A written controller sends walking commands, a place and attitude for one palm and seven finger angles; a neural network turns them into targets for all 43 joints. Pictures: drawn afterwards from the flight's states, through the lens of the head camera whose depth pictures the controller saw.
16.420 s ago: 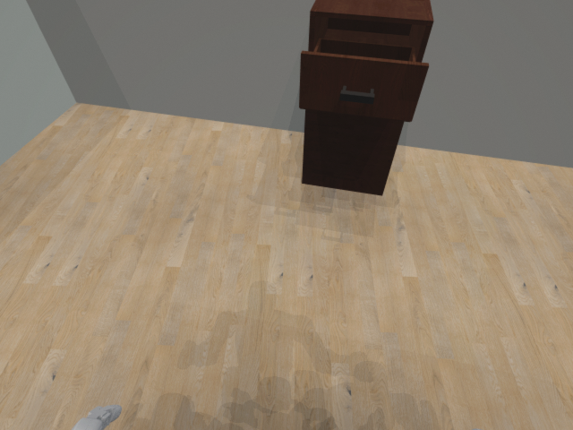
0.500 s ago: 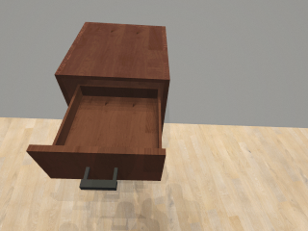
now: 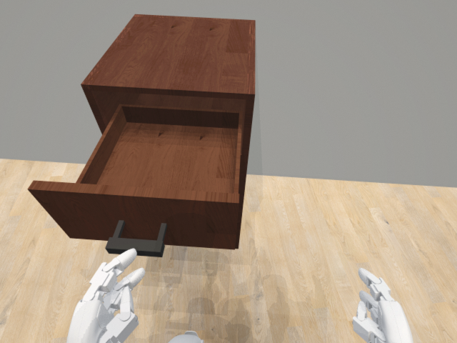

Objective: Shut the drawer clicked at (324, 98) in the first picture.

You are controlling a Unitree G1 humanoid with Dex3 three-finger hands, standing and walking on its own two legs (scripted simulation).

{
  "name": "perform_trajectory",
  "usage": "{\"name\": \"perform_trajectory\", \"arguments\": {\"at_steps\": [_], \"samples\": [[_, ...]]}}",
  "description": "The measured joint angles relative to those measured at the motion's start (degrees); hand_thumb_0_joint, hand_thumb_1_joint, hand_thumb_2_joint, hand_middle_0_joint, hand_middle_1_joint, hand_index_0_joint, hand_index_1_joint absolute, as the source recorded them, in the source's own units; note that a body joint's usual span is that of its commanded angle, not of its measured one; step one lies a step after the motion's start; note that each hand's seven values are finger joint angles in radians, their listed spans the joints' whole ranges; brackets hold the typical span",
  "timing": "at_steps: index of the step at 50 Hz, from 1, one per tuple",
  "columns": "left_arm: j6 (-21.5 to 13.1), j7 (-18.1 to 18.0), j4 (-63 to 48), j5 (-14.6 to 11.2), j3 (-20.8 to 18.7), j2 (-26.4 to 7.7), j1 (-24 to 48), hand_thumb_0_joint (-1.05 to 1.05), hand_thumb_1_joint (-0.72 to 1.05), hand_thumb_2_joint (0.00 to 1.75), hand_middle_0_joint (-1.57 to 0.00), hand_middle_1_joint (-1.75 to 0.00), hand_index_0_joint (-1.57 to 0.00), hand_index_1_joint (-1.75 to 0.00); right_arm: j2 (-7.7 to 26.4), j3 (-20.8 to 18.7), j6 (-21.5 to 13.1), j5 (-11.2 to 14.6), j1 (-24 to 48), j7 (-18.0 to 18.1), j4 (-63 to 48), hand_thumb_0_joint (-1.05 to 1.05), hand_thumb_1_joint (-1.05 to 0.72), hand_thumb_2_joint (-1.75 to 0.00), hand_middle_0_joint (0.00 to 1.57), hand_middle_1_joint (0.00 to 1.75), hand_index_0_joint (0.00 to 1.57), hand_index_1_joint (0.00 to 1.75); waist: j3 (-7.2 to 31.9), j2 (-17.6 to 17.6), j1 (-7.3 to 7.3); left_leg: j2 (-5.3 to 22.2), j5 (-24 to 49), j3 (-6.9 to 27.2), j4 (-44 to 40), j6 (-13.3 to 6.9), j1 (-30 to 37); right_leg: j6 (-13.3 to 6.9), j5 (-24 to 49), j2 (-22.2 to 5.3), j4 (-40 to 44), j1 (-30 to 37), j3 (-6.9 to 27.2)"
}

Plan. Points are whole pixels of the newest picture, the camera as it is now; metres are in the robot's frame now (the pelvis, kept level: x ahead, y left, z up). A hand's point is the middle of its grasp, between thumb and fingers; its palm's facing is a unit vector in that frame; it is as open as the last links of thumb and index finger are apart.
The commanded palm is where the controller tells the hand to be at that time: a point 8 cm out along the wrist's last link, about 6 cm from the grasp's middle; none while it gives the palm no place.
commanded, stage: raise the hand and make a fist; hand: left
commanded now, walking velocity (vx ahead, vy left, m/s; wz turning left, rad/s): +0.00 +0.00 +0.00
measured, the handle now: (138, 237) +0.30 +0.20 -0.01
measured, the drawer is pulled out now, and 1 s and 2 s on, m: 0.30 0.30 0.30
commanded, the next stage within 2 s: bring the fist close to the handle in 1.52 s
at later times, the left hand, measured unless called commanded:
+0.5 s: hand (118, 314) +0.16 +0.17 +0.04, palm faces +0.03 -1.00 -0.05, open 3.7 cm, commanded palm +0.10 +0.23 +0.05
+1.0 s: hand (112, 321) +0.14 +0.16 +0.09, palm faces +0.01 -1.00 +0.03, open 3.2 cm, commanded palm +0.10 +0.22 +0.09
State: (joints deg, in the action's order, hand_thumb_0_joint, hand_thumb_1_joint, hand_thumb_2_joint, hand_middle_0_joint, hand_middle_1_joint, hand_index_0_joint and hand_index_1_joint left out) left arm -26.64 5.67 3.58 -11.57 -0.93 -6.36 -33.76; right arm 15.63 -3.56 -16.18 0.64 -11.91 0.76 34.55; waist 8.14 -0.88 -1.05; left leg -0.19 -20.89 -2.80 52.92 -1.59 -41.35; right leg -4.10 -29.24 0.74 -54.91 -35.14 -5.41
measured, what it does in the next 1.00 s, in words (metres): stands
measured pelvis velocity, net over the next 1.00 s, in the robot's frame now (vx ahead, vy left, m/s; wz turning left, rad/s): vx -0.01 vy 0.04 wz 0.00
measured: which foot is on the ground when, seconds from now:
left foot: down 0.00-1.00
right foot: down 0.00-1.00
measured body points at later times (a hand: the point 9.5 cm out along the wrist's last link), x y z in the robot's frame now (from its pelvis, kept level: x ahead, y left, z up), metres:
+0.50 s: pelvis +0.01 -0.01 -0.01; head +0.05 -0.03 +0.44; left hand +0.15 +0.23 +0.05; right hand +0.16 -0.26 -0.11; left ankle +0.05 +0.10 -0.68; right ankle -0.02 -0.07 -0.68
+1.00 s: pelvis -0.01 +0.04 -0.01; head +0.01 +0.03 +0.44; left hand +0.14 +0.22 +0.09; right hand +0.21 -0.16 -0.05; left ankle +0.05 +0.11 -0.68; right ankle -0.02 -0.07 -0.68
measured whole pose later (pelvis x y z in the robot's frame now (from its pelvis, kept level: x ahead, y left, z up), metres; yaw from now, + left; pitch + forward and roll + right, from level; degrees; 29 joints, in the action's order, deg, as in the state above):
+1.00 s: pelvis -0.01 +0.04 -0.01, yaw +0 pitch +9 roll -3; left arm -18.7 6.1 -24.2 -10.1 4.7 -8.3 -44.4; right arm 10.7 2.2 -9.3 2.6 -11.6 1.0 23.8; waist 7.8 3.5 -1.5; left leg -0.4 -23.1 -2.2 58.3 -4.4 -44.2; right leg -1.2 -29.4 0.6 -56.6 -35.9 -6.0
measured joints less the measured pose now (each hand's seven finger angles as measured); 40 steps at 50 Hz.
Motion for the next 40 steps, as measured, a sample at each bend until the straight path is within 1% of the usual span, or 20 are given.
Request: {"name": "perform_trajectory", "arguments": {"at_steps": [2, 4, 5, 6, 8, 11, 13, 15, 18, 21, 24, 27, 30, 33, 36, 40], "samples": [[-4.33, 2.29, -3.16, 1.45, 1.11, -1.07, -2.04, 0.01, 0.91, 0.9, -0.38, -0.55, -0.36, -0.54, 0.21, -0.44, 0.1, -0.38, 1.82, -0.21, -1.6, 0.02, -0.91, -0.9, 0.2, 0.3, 0.2, 0.3, 0.34, -0.11, -0.83, 0.44, -1.52, 1.11, 4.05, 0.52, -3.33, -0.6, -1.57, 0.37, -3.28, -2.61, -1.16], [-8.04, 3.99, -5.35, 2.1, 0.72, -2.69, -2.68, 0.01, 0.9, 0.9, -0.44, -0.6, -0.42, -0.59, -0.06, -0.43, 0.8, -0.43, 4.1, -0.06, -2.78, 0.02, -0.91, -0.9, 0.2, 0.3, 0.2, 0.3, 0.65, 0.22, -1.31, 0.85, -2.8, 1.96, 7.7, 1.03, -6.54, -1.14, -2.97, 0.71, -6.49, -5.35, -2.05], [-8.95, 4.66, -6.08, 1.99, 0.03, -3.47, -2.34, 0.01, 0.9, 0.9, -0.47, -0.62, -0.45, -0.62, -0.37, -0.29, 1.31, -0.33, 5.17, 0.12, -3.31, 0.02, -0.91, -0.9, 0.2, 0.3, 0.2, 0.3, 0.6, 0.49, -1.52, 1.04, -3.3, 2.32, 9.26, 1.31, -7.9, -1.44, -3.56, 0.86, -7.91, -6.53, -2.42], [-9.14, 5.32, -6.51, 1.44, -0.87, -4.09, -1.65, 0.01, 0.9, 0.9, -0.5, -0.65, -0.48, -0.64, -0.79, -0.05, 1.9, -0.1, 6.08, 0.33, -3.79, 0.02, -0.91, -0.9, 0.19, 0.3, 0.2, 0.3, 0.38, 0.81, -1.7, 1.2, -3.71, 2.64, 10.55, 1.55, -8.97, -1.71, -4.05, 0.99, -9.1, -7.46, -2.75], [-7.5, 6.67, -6.87, -0.6, -2.84, -4.75, 0.08, 0.01, 0.89, 0.9, -0.55, -0.69, -0.54, -0.69, -1.8, 0.8, 3.07, 0.5, 7.1, 0.83, -4.57, 0.01, -0.91, -0.9, 0.19, 0.3, 0.2, 0.3, -0.24, 1.52, -1.93, 1.41, -4.21, 3.19, 12.19, 1.94, -10.23, -1.99, -4.69, 1.2, -10.57, -8.49, -3.3], [-2.42, 8.74, -6.8, -3.65, -5.51, -4.95, 2.15, 0.01, 0.89, 0.9, -0.62, -0.76, -0.61, -0.76, -3.58, 2.63, 4.72, 1.42, 6.36, 1.81, -4.84, 0.01, -0.91, -0.9, 0.2, 0.3, 0.2, 0.3, -0.81, 2.3, -2.0, 1.51, -4.37, 3.7, 12.3, 2.17, -10.12, -1.77, -4.93, 1.38, -10.54, -8.22, -3.73], [0.95, 9.96, -7.15, -4.78, -6.66, -5.01, 2.43, 0.01, 0.89, 0.9, -0.66, -0.81, -0.66, -0.81, -4.66, 3.73, 5.64, 1.8, 4.72, 2.38, -4.38, 0.02, -0.91, -0.9, 0.2, 0.3, 0.2, 0.3, -0.77, 2.61, -1.79, 1.47, -4.21, 3.81, 11.23, 2.18, -9.11, -1.45, -4.73, 1.45, -9.42, -7.2, -3.76], [3.17, 11.07, -7.94, -5.06, -7.22, -5.07, 1.82, 0.01, 0.89, 0.9, -0.71, -0.85, -0.7, -0.85, -5.34, 4.45, 6.21, 1.91, 2.8, 2.79, -3.5, 0.02, -0.91, -0.9, 0.2, 0.3, 0.2, 0.3, -0.53, 2.94, -1.38, 1.45, -3.94, 3.74, 9.72, 2.12, -7.74, -1.07, -4.3, 1.51, -7.82, -5.89, -3.6], [4.43, 12.38, -8.86, -5.19, -7.65, -5.08, 0.1, 0.01, 0.9, 0.9, -0.77, -0.92, -0.76, -0.92, -5.58, 4.52, 6.67, 1.91, 0.46, 3.13, -1.82, 0.02, -0.91, -0.9, 0.2, 0.3, 0.2, 0.3, -0.43, 3.37, -0.47, 1.49, -3.4, 3.18, 7.26, 2.04, -5.61, -0.59, -3.4, 1.61, -5.4, -4.07, -2.92], [4.16, 13.17, -8.96, -5.65, -8.4, -5.0, -1.6, 0.01, 0.9, 0.9, -0.83, -0.98, -0.83, -0.99, -5.02, 3.61, 6.76, 2.02, -0.93, 3.38, -0.38, 0.02, -0.91, -0.9, 0.2, 0.3, 0.2, 0.3, -0.96, 3.25, 0.35, 1.48, -2.74, 2.28, 5.12, 1.85, -3.97, -0.35, -2.5, 1.58, -3.61, -2.93, -1.95], [3.16, 13.12, -9.08, -6.33, -9.21, -4.81, -3.5, 0.01, 0.89, 0.9, -0.89, -1.05, -0.89, -1.05, -3.93, 2.07, 6.32, 2.26, -1.82, 3.46, 0.32, 0.02, -0.91, -0.9, 0.2, 0.3, 0.2, 0.3, -1.61, 2.91, 0.87, 1.4, -2.16, 1.6, 3.74, 1.53, -3.18, -0.28, -1.76, 1.48, -2.46, -2.46, -1.26], [1.49, 12.2, -10.39, -6.67, -8.84, -4.3, -5.82, 0.01, 0.9, 0.9, -0.95, -1.11, -0.95, -1.12, -2.52, 0.55, 5.28, 2.35, -2.3, 3.29, 0.4, 0.02, -0.91, -0.9, 0.2, 0.3, 0.2, 0.3, -2.0, 2.9, 0.99, 1.27, -1.82, 1.31, 3.27, 1.02, -3.11, -0.23, -1.21, 1.36, -1.76, -2.35, -0.99], [-0.76, 11.28, -12.47, -6.54, -7.36, -3.62, -8.22, 0.01, 0.9, 0.9, -1.01, -1.18, -1.0, -1.18, -1.49, -0.46, 4.13, 2.32, -2.2, 2.98, 0.12, 0.02, -0.91, -0.9, 0.2, 0.3, 0.2, 0.3, -1.81, 2.88, 0.9, 1.08, -1.7, 1.09, 3.44, 0.41, -3.54, 0.08, -0.89, 1.15, -1.68, -2.66, -0.82], [-2.38, 10.22, -14.61, -5.73, -5.04, -3.1, -9.58, 0.01, 0.9, 0.9, -1.07, -1.24, -1.07, -1.25, -1.14, -0.77, 3.36, 2.26, -1.46, 2.6, -0.74, 0.02, -0.91, -0.9, 0.2, 0.3, 0.2, 0.3, -1.44, 2.91, 0.76, 0.91, -1.78, 1.03, 4.19, -0.22, -4.28, 0.46, -0.79, 0.95, -2.08, -3.17, -0.81], [-2.34, 8.89, -16.7, -4.35, -2.54, -2.8, -10.08, 0.01, 0.9, 0.9, -1.13, -1.31, -1.13, -1.31, -1.54, -0.46, 3.11, 2.24, -0.28, 2.16, -2.21, 0.02, -0.91, -0.9, 0.2, 0.3, 0.2, 0.3, -1.17, 3.1, 0.6, 0.79, -1.96, 1.01, 5.11, -0.82, -4.83, 0.88, -0.76, 0.78, -2.61, -3.47, -0.84], [0.16, 6.19, -19.91, -2.34, 0.58, -2.73, -10.2, 0.01, 0.9, 0.9, -1.21, -1.39, -1.21, -1.4, -2.73, 1.02, 3.74, 2.21, 0.98, 1.6, -5.08, 0.02, -0.91, -0.9, 0.2, 0.3, 0.2, 0.3, -0.92, 3.53, 0.32, 0.51, -2.1, 0.98, 5.87, -1.54, -4.92, 1.49, -0.68, 0.48, -2.95, -3.26, -0.87]]}}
